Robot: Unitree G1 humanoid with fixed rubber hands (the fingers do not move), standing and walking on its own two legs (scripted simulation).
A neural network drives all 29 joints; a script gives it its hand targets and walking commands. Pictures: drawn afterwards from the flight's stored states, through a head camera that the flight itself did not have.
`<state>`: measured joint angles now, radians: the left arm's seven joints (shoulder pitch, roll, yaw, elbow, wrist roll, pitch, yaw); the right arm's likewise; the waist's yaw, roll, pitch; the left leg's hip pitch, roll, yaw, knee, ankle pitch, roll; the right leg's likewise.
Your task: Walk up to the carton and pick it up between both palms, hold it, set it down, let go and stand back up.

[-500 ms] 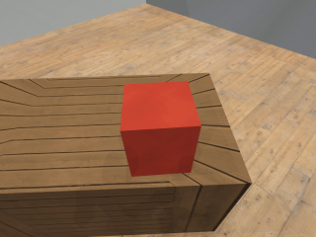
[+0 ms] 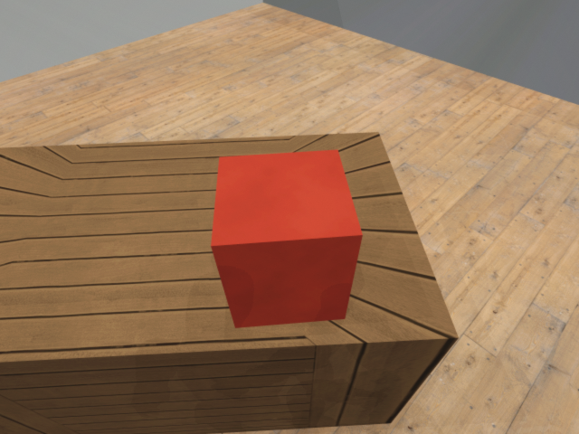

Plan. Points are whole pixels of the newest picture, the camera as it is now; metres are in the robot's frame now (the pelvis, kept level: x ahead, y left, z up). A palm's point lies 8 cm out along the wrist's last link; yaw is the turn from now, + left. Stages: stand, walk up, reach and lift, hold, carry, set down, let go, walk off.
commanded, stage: stand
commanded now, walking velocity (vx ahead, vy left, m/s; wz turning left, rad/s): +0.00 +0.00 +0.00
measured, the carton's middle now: (284, 241) +0.45 +0.03 -0.02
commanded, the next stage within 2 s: none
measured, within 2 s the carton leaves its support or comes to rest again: neither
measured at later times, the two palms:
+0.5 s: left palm out of the picture +0.08 +0.28 -0.11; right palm out of the picture +0.08 -0.30 -0.12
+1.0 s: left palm out of the picture +0.09 +0.27 -0.11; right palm out of the picture +0.08 -0.31 -0.13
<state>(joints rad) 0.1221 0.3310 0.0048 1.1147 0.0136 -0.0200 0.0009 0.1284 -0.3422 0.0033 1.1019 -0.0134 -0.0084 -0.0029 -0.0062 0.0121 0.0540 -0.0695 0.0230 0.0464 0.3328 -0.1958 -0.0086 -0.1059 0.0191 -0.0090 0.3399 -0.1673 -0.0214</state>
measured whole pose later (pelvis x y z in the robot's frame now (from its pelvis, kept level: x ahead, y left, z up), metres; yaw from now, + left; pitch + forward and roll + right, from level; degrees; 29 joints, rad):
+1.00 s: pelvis +0.02 -0.02 +0.00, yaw +0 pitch -3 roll +0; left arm 0.11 0.33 0.01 1.12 0.01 -0.02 0.01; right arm 0.13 -0.34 0.00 1.11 -0.01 0.00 -0.01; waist -0.01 0.02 0.05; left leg -0.04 0.05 0.04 0.32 -0.21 -0.04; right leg -0.08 0.05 -0.01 0.33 -0.19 -0.05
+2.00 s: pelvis +0.02 -0.02 +0.00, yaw +0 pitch -3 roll +0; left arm 0.12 0.34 0.01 1.12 0.01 -0.02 0.01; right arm 0.14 -0.34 0.00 1.11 -0.02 0.00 -0.01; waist -0.01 0.02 0.05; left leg -0.04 0.06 0.04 0.32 -0.21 -0.04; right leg -0.08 0.05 -0.01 0.32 -0.18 -0.05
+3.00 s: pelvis +0.02 -0.02 +0.00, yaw +0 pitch -3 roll +0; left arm 0.12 0.34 0.01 1.12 0.00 -0.02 0.01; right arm 0.13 -0.34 0.00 1.11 -0.02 0.00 -0.01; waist -0.01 0.02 0.06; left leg -0.04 0.05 0.04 0.31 -0.21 -0.04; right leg -0.07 0.05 -0.01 0.32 -0.18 -0.05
